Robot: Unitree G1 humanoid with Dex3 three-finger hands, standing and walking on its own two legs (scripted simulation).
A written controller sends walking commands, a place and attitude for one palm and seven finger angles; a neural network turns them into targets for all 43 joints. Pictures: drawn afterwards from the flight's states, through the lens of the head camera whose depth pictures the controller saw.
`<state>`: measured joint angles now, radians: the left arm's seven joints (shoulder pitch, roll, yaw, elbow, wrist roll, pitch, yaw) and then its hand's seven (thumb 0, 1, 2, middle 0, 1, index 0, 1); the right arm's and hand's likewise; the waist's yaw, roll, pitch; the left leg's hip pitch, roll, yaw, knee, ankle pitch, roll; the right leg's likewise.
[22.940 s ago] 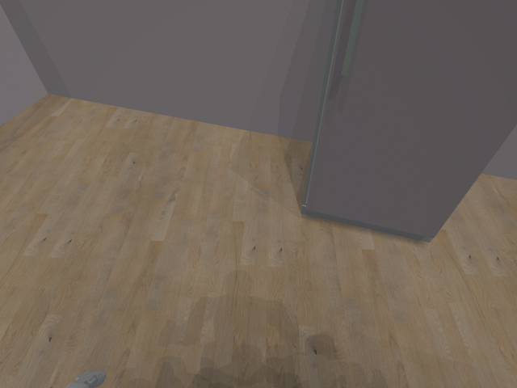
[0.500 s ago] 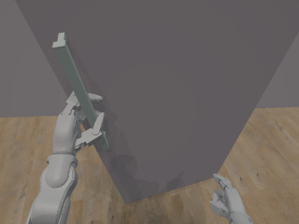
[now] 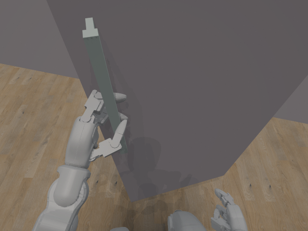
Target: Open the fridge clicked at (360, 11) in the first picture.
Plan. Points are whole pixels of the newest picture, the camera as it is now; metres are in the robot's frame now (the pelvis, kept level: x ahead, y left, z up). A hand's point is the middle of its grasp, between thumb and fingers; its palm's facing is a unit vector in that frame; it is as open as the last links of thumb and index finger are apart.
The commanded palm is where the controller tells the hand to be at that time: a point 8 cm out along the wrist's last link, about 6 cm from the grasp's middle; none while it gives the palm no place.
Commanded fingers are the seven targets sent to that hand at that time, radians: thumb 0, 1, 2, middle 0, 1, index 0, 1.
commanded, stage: walk backward, drawing the door open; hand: left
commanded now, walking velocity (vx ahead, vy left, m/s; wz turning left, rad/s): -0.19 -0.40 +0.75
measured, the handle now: (111, 105) +0.32 +0.09 +0.20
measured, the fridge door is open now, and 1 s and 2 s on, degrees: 31 70 78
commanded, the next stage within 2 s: stop walking and hold the door back in 1.10 s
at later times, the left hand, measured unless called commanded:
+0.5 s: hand (174, 227) +0.12 -0.02 +0.16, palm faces +0.31 -0.92 -0.25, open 7.3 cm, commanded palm +0.07 +0.01 +0.16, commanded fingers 0.00 0.90 0.90 -0.45 -1.40 -0.45 -1.40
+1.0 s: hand out of the picture +0.00 -0.18 +0.16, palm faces +0.69 -0.68 -0.26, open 7.2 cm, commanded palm -0.06 -0.17 +0.16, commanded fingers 0.00 0.90 0.90 -0.45 -1.40 -0.45 -1.40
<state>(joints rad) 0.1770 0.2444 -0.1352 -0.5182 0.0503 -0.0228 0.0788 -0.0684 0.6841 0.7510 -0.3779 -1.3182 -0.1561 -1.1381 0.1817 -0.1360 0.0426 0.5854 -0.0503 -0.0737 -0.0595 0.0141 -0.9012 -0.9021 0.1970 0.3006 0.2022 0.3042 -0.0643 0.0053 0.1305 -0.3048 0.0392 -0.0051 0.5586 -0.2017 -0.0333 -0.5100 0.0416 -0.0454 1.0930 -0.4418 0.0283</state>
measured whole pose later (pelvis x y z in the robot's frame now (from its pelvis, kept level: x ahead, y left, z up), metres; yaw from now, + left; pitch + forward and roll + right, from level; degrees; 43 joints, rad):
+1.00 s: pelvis -0.09 -0.46 +0.00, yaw +47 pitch -6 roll -4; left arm 0.17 0.27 0.00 -0.49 0.07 -0.07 0.03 -0.11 0.61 0.76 -0.46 -1.40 -0.20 -1.21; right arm 0.19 -0.14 0.00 0.62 -0.03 -0.12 -0.05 0.01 -0.90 -0.90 0.20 0.30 0.20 0.30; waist -0.04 0.00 0.17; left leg -0.31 0.11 -0.01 0.64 -0.23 -0.01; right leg -0.57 0.01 -0.03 1.15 -0.32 0.05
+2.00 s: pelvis -0.07 -0.72 +0.01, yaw +66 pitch -3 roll +3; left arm -0.82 0.29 0.17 0.95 -0.02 -0.11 0.04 -0.06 0.69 0.83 -0.46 -1.40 -0.42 -1.39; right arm 0.32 -0.31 -0.02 0.82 0.02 -0.07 -0.10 0.01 -0.90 -0.90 0.20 0.30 0.21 0.30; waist -0.07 0.01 0.06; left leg -0.40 0.02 0.07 0.86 -0.37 -0.01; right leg -0.27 -0.07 -0.02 0.54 -0.21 -0.01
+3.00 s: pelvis -0.07 -0.69 +0.01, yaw +66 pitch +2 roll +0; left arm -0.70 0.29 0.15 0.74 -0.01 -0.21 0.00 -0.01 -0.39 0.28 -0.40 -1.33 -0.31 -1.30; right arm 0.39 -0.28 -0.04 0.76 0.01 -0.13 0.02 0.01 -0.90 -0.90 0.20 0.30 0.20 0.30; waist -0.09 0.00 0.01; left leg -0.32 0.08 0.10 0.52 -0.24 -0.02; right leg -0.35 -0.03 -0.05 0.54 -0.23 0.00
